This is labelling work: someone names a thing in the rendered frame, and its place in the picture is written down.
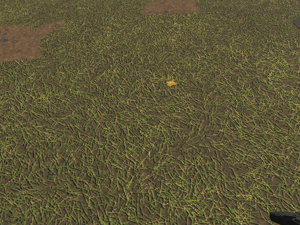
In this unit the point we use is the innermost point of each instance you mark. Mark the right robot hand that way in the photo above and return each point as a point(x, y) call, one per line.
point(285, 218)

